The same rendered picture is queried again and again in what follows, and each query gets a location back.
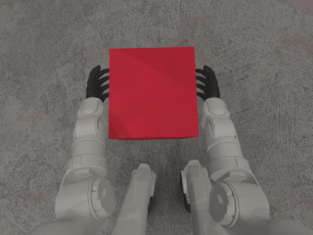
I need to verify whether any robot right upper arm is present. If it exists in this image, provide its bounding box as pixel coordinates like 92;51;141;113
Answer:
208;180;313;235

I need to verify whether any robot right shin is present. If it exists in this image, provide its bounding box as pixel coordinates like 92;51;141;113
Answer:
185;160;208;204

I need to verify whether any robot left upper arm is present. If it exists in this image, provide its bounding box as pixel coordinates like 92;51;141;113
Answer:
26;175;116;235

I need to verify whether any right robot thigh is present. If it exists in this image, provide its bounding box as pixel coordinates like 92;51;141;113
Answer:
181;164;229;235

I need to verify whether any left robot forearm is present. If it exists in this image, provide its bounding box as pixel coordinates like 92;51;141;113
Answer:
55;97;108;216

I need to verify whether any right robot hand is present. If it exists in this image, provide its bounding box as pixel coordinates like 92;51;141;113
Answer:
196;65;221;101

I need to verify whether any left robot hand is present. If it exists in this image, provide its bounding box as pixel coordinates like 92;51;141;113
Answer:
86;65;110;103

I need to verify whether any right robot forearm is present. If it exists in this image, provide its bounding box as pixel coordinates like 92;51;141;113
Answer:
200;97;270;209

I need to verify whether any carton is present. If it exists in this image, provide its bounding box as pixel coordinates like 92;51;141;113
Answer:
109;47;200;140

